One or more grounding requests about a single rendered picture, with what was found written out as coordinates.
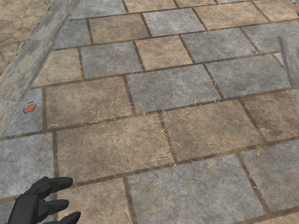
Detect left robot hand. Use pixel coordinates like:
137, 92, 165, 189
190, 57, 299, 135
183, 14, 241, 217
6, 176, 81, 224

